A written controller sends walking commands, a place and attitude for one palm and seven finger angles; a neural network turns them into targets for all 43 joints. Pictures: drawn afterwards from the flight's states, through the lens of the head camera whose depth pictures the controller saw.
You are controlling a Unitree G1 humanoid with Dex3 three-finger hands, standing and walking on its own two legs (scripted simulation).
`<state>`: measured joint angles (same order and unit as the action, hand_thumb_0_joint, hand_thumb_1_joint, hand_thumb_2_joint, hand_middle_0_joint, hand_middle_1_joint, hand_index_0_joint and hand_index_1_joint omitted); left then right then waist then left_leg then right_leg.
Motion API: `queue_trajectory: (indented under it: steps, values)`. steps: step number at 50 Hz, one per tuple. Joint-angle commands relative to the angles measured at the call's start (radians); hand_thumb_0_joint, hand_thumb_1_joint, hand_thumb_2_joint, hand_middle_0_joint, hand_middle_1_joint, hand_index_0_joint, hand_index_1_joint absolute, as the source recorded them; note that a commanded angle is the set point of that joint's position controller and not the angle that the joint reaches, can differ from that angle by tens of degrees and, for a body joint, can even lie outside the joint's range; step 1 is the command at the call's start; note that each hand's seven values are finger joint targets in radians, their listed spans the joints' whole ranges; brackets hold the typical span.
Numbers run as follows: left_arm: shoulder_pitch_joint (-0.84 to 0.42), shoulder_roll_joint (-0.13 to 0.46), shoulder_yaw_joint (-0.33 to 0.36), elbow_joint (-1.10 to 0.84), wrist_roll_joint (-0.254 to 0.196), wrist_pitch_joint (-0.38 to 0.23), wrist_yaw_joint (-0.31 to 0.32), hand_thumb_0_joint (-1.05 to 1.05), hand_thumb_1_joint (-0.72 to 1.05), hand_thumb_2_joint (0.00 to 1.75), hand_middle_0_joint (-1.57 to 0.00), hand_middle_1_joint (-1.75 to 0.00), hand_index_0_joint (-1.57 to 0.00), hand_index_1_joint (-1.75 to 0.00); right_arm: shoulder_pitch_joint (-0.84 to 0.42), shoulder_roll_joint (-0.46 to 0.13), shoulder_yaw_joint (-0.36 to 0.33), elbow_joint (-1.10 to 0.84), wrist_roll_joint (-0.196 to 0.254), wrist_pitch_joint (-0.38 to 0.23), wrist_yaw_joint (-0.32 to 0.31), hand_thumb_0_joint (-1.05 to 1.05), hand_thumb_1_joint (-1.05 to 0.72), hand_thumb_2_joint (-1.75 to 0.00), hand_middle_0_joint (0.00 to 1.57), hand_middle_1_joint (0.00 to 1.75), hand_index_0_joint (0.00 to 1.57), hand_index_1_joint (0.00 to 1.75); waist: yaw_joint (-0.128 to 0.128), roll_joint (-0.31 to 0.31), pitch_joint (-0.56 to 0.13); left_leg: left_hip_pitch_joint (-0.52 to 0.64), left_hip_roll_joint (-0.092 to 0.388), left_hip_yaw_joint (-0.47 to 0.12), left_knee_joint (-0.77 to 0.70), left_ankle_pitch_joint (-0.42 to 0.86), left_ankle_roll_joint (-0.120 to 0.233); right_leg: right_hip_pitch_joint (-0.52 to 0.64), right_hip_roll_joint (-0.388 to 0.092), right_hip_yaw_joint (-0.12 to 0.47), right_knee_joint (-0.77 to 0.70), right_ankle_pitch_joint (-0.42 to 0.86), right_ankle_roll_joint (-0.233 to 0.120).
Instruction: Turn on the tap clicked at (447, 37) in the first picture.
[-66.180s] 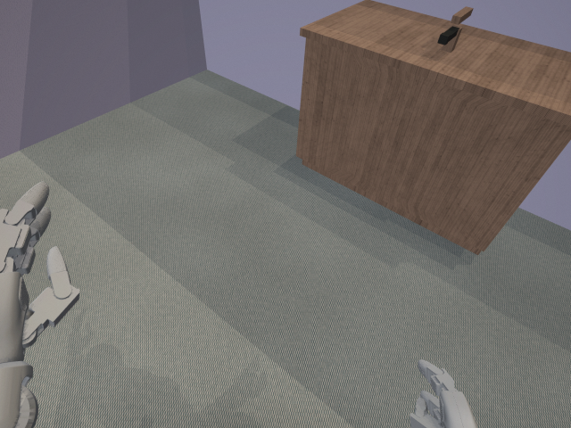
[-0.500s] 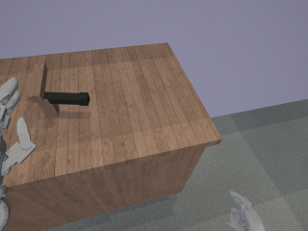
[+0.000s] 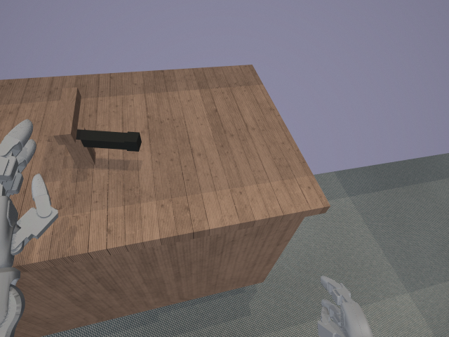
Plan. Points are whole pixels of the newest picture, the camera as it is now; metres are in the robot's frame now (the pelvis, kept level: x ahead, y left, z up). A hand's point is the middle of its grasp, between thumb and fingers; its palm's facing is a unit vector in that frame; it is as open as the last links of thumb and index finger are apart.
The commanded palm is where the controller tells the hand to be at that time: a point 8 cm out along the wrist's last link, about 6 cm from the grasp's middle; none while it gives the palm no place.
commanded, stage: turn the palm inward beside the body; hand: left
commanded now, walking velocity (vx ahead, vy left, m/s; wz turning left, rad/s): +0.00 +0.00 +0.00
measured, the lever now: (133, 141) +0.45 +0.24 +0.06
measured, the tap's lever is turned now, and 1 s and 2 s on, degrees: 75 75 75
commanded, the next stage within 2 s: bring the hand home and regain balance in 0.74 s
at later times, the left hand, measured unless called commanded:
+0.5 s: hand (57, 241) +0.18 +0.22 +0.17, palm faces +0.57 -0.74 -0.36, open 7.5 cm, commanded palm +0.13 +0.26 +0.17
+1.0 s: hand (49, 224) +0.19 +0.22 +0.21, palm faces +0.63 -0.73 -0.25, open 7.5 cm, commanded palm +0.11 +0.19 +0.18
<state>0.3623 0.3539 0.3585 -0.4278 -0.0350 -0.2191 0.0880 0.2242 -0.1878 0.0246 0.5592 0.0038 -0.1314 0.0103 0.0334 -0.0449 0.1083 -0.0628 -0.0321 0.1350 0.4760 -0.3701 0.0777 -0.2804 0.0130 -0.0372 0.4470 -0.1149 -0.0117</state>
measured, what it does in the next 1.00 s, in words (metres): steps to the right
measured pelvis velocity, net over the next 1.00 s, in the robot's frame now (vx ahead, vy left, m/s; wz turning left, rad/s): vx -0.03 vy -0.10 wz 0.07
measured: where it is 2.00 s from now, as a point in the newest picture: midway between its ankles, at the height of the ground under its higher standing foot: outside the picture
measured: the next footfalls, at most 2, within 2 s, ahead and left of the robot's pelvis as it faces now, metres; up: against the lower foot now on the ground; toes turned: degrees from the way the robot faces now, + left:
left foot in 1.10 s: +0.01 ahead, -0.02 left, +0.00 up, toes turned +4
right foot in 1.54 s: -0.01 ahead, -0.14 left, +0.00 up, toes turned -8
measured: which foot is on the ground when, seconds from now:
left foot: down 0.00-0.66, up 0.68-1.00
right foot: down 0.00-1.00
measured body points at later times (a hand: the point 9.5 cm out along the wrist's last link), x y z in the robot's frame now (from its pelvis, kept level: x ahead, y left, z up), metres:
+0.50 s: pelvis +0.00 -0.05 -0.02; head +0.01 -0.05 +0.43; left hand +0.15 +0.26 +0.19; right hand +0.23 -0.20 -0.10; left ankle -0.06 +0.05 -0.73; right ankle +0.05 -0.12 -0.73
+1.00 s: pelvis -0.03 -0.10 -0.01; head -0.01 -0.09 +0.44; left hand +0.15 +0.25 +0.22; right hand +0.16 -0.31 -0.10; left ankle -0.04 +0.02 -0.70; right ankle +0.05 -0.12 -0.73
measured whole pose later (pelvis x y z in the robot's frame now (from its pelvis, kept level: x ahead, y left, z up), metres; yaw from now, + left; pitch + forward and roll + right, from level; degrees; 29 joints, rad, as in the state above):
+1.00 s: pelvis -0.03 -0.10 -0.01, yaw +4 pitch -2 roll +1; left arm 0.12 0.42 0.45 -0.29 -0.12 -0.22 0.14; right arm 0.21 -0.21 -0.02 0.67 0.04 -0.15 0.02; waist 0.10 -0.03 0.08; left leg -0.38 -0.04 -0.03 0.87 -0.37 0.00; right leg -0.33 0.11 -0.08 0.50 -0.15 -0.12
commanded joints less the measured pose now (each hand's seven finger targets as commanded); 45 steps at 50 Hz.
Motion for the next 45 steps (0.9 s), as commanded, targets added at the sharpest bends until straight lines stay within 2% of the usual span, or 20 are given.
queue_trajectory:
  steps: [1, 2, 3, 4, 5, 6, 10, 13, 15, 16, 20, 22, 26, 31, 35, 37, 42, 43, 44, 45]
  values:
    - [-1.013, 0.896, 0.292, -0.641, 0.012, -0.203, 0.029, 0.00, 0.90, 0.90, -0.20, -0.30, -0.20, -0.30, 0.123, -0.251, 0.106, -0.251, 0.069, -0.025, -0.076, 0.00, -0.90, -0.90, 0.20, 0.30, 0.20, 0.30, -0.099, 0.505, -0.193, -0.334, 0.204, -0.322, -0.064, 0.511, -0.085, 0.190, 0.032, 0.059, 0.295, -0.262, 0.065]
    - [-0.699, 0.485, 0.317, -0.056, 0.138, 0.024, 0.018, 0.00, 0.90, 0.90, -0.20, -0.30, -0.20, -0.30, -0.136, -0.174, -0.056, -0.043, -0.042, -0.025, -0.077, 0.00, -0.90, -0.90, 0.20, 0.30, 0.20, 0.30, 0.096, 0.340, -0.406, -0.112, 0.103, -0.272, 0.065, 0.626, -0.196, 0.144, -0.009, 0.042, 0.331, -0.139, -0.038]
    - [-0.495, 0.311, 0.098, -0.023, 0.036, 0.065, 0.001, 0.00, 0.90, 0.90, -0.20, -0.30, -0.20, -0.30, -0.115, -0.188, -0.044, -0.096, -0.050, -0.037, -0.013, 0.00, -0.90, -0.90, 0.20, 0.30, 0.20, 0.30, 0.029, 0.254, -0.293, -0.197, 0.067, -0.258, 0.040, 0.913, -0.240, 0.100, 0.011, -0.025, 0.200, -0.054, -0.049]
    - [-0.407, 0.422, 0.230, -0.019, -0.014, 0.124, 0.008, 0.00, 0.90, 0.90, -0.20, -0.30, -0.20, -0.30, -0.065, -0.251, -0.099, -0.050, -0.007, -0.029, 0.020, 0.00, -0.90, -0.90, 0.20, 0.30, 0.20, 0.30, 0.082, 0.227, -0.358, -0.171, 0.085, -0.265, 0.171, 1.078, -0.220, 0.128, -0.002, -0.027, 0.243, 0.101, -0.051]
    - [-0.413, 0.182, 0.049, -0.068, -0.091, 0.178, -0.030, 0.00, 0.90, 0.90, -0.20, -0.30, -0.20, -0.30, -0.123, -0.227, -0.076, -0.052, 0.023, -0.039, 0.033, 0.00, -0.90, -0.90, 0.20, 0.30, 0.20, 0.30, 0.068, 0.213, -0.387, -0.081, 0.081, -0.278, 0.282, 1.070, -0.197, 0.095, -0.015, -0.018, 0.316, 0.129, -0.034]
    - [-0.346, 0.145, 0.044, 0.038, -0.153, 0.247, -0.051, 0.00, 0.90, 0.90, -0.20, -0.30, -0.20, -0.30, -0.164, -0.229, -0.063, -0.031, 0.046, -0.035, 0.041, 0.00, -0.90, -0.90, 0.20, 0.30, 0.20, 0.30, 0.057, 0.217, -0.321, -0.116, 0.100, -0.306, 0.285, 0.939, -0.197, 0.039, -0.040, 0.004, 0.377, 0.040, -0.025]
    - [-0.231, 0.033, -0.129, -0.247, -0.077, 0.386, -0.073, 0.00, 0.90, 0.90, -0.20, -0.30, -0.20, -0.30, -0.237, -0.225, -0.046, -0.104, 0.051, 0.014, 0.051, 0.00, -0.90, -0.90, 0.20, 0.30, 0.20, 0.30, 0.040, 0.114, -0.218, -0.331, 0.092, -0.216, 0.144, 0.575, -0.116, -0.050, -0.024, -0.029, 0.405, -0.043, -0.023]
    - [-0.211, 0.084, -0.087, -0.315, -0.016, 0.343, -0.032, 0.00, 0.90, 0.90, -0.20, -0.30, -0.20, -0.30, -0.211, -0.216, -0.055, -0.127, 0.035, 0.019, 0.029, 0.00, -0.90, -0.90, 0.20, 0.30, 0.20, 0.30, 0.002, -0.054, -0.166, -0.360, 0.096, -0.248, 0.050, 0.530, -0.118, -0.085, 0.011, -0.049, 0.304, -0.043, -0.013]
    - [-0.259, 0.188, -0.005, -0.485, 0.019, 0.281, 0.006, 0.00, 0.90, 0.90, -0.20, -0.30, -0.20, -0.30, -0.163, -0.213, -0.069, -0.141, 0.007, 0.024, 0.023, 0.00, -0.90, -0.90, 0.20, 0.30, 0.20, 0.30, 0.030, -0.012, -0.385, -0.176, 0.133, -0.319, 0.087, 0.891, -0.173, -0.117, 0.018, -0.017, 0.337, -0.020, -0.005]
    - [-0.287, 0.287, 0.079, -0.554, 0.034, 0.241, 0.046, 0.00, 0.90, 0.90, -0.20, -0.30, -0.20, -0.30, -0.177, -0.197, -0.068, -0.132, 0.007, 0.015, 0.019, 0.00, -0.90, -0.90, 0.20, 0.30, 0.20, 0.30, 0.052, 0.050, -0.409, -0.124, 0.139, -0.309, 0.068, 0.841, -0.186, -0.142, 0.025, 0.012, 0.347, -0.092, -0.009]
    - [-0.148, 0.196, 0.091, -0.427, 0.019, 0.087, 0.152, 0.00, 0.90, 0.90, -0.20, -0.30, -0.20, -0.30, -0.106, -0.144, -0.067, -0.058, -0.017, -0.012, 0.000, 0.00, -0.90, -0.90, 0.20, 0.30, 0.20, 0.30, 0.051, 0.207, -0.337, -0.166, 0.104, -0.211, 0.089, 0.685, -0.176, -0.139, 0.031, 0.021, 0.269, -0.107, -0.039]
    - [-0.218, 0.177, 0.097, -0.338, 0.007, 0.081, 0.146, 0.00, 0.90, 0.90, -0.20, -0.30, -0.20, -0.30, -0.128, -0.142, -0.057, -0.047, -0.014, -0.008, -0.005, 0.00, -0.90, -0.90, 0.20, 0.30, 0.20, 0.30, 0.026, 0.185, -0.326, -0.233, 0.068, -0.165, 0.126, 0.537, -0.150, -0.070, 0.024, 0.012, 0.199, -0.002, -0.043]
    - [-0.181, 0.165, 0.083, -0.047, -0.071, 0.194, 0.037, 0.00, 0.90, 0.90, -0.20, -0.30, -0.20, -0.30, -0.161, -0.176, -0.048, -0.033, 0.021, 0.020, -0.040, 0.00, -0.90, -0.90, 0.20, 0.30, 0.20, 0.30, -0.017, 0.093, -0.254, -0.371, 0.038, -0.130, 0.128, 0.207, -0.056, 0.040, -0.024, 0.069, 0.085, -0.058, -0.006]
    - [-0.204, 0.200, 0.055, -0.045, -0.141, 0.322, -0.062, 0.00, 0.90, 0.90, -0.20, -0.30, -0.20, -0.30, -0.252, -0.172, -0.043, -0.067, 0.067, 0.024, -0.070, 0.00, -0.90, -0.90, 0.20, 0.30, 0.20, 0.30, -0.003, 0.011, -0.212, -0.482, 0.049, -0.154, 0.162, 0.006, -0.074, 0.148, -0.172, 0.309, -0.077, -0.361, 0.059]
    - [-0.204, 0.273, 0.154, -0.174, -0.132, 0.200, 0.017, 0.00, 0.90, 0.90, -0.20, -0.30, -0.20, -0.30, -0.270, -0.164, -0.079, -0.054, 0.039, 0.023, -0.054, 0.00, -0.90, -0.90, 0.20, 0.30, 0.20, 0.30, 0.028, -0.059, -0.287, -0.543, 0.060, -0.206, 0.240, -0.029, -0.098, 0.171, -0.228, 0.369, -0.066, -0.461, 0.082]
    - [-0.193, 0.302, 0.204, -0.260, -0.128, 0.112, 0.073, 0.00, 0.90, 0.90, -0.20, -0.30, -0.20, -0.30, -0.264, -0.143, -0.088, -0.055, 0.029, 0.013, -0.040, 0.00, -0.90, -0.90, 0.20, 0.30, 0.20, 0.30, 0.055, 0.007, -0.379, -0.548, 0.050, -0.202, 0.259, -0.026, -0.102, 0.194, -0.219, 0.352, -0.025, -0.457, 0.071]
    - [-0.172, 0.244, 0.165, -0.098, -0.145, 0.063, 0.115, 0.00, 0.90, 0.90, -0.20, -0.30, -0.20, -0.30, -0.245, -0.153, -0.098, -0.006, 0.039, 0.009, -0.032, 0.00, -0.90, -0.90, 0.20, 0.30, 0.20, 0.30, 0.027, 0.070, -0.295, -0.602, 0.045, -0.201, 0.345, -0.040, -0.115, 0.073, -0.234, 0.384, -0.042, -0.550, 0.061]
    - [-1.053, 0.926, 0.609, -0.250, 0.009, -0.036, 0.088, 0.00, 0.90, 0.90, -0.20, -0.30, -0.20, -0.30, 0.166, -0.081, -0.121, 0.083, 0.006, -0.053, -0.047, 0.00, -0.90, -0.90, 0.20, 0.30, 0.20, 0.30, -0.045, -0.300, -0.121, -0.403, -0.059, -0.065, 0.564, 0.139, -0.110, -0.141, -0.092, 0.477, -0.366, -0.378, 0.215]
    - [-0.725, 0.395, 0.183, 0.042, -0.049, -0.035, 0.010, 0.00, 0.90, 0.90, -0.20, -0.30, -0.20, -0.30, -0.075, -0.061, -0.085, -0.003, 0.019, -0.092, -0.038, 0.00, -0.90, -0.90, 0.20, 0.30, 0.20, 0.30, -0.026, -0.249, -0.249, -0.363, -0.109, -0.227, 0.559, 0.127, -0.083, 0.003, -0.152, 0.491, -0.263, -0.319, 0.159]
    - [-0.461, 0.384, 0.222, 0.022, -0.072, -0.062, 0.025, 0.00, 0.90, 0.90, -0.20, -0.30, -0.20, -0.30, -0.123, -0.114, -0.092, -0.039, 0.036, -0.099, -0.028, 0.00, -0.90, -0.90, 0.20, 0.30, 0.20, 0.30, 0.022, -0.147, -0.173, -0.419, -0.025, -0.210, 0.571, 0.066, -0.095, 0.026, -0.240, 0.603, -0.330, -0.319, 0.095]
